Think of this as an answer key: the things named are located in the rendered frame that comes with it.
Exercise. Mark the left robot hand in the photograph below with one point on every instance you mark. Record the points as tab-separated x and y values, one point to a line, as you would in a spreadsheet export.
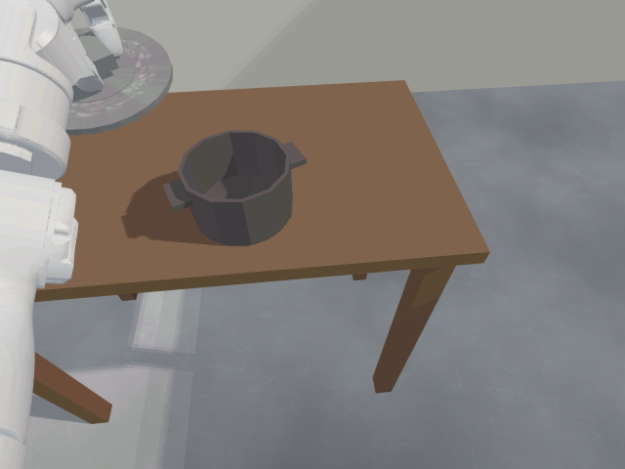
100	19

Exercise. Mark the lid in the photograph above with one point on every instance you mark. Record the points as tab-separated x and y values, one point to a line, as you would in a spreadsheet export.
133	90

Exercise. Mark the knob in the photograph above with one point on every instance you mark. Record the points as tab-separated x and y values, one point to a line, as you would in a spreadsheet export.
98	53

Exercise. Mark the left robot forearm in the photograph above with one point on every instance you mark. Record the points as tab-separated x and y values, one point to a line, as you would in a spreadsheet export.
39	64

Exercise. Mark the robot left upper arm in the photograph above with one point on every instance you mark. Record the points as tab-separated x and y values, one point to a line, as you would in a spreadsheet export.
37	243

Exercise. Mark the table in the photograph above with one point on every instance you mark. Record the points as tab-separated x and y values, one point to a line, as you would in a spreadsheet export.
376	195

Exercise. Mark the pot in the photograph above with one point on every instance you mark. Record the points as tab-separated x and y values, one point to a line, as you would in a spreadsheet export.
238	186

